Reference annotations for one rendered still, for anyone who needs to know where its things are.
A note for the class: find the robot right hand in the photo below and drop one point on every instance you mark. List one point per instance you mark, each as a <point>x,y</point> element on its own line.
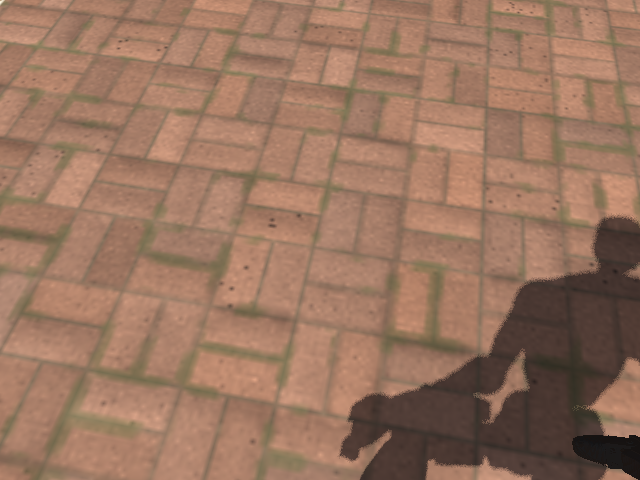
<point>617,452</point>

